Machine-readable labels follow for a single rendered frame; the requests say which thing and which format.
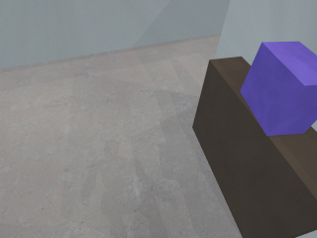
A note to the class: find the pedestal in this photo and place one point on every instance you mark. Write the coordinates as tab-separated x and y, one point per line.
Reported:
268	182

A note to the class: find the carton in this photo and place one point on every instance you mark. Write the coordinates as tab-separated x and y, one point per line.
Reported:
281	88

